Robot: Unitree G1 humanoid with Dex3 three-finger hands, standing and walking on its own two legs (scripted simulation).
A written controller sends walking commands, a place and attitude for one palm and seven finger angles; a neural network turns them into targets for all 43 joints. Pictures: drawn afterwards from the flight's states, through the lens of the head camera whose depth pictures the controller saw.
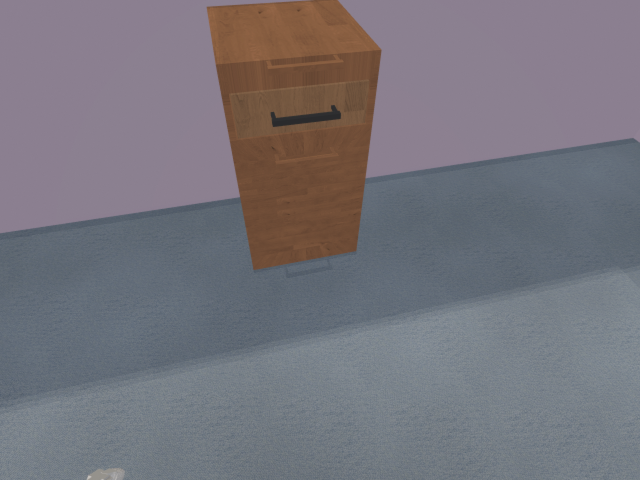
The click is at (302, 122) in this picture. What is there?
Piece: drawer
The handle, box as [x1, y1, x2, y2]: [271, 105, 340, 126]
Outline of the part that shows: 340,113 334,105 331,105 331,112 276,118 274,113 271,112 273,126 340,118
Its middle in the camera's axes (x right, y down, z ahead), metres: -0.05 -0.35 +1.09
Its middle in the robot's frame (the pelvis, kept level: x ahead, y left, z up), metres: +1.04 +0.10 -0.09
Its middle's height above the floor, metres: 0.68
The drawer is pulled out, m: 0.00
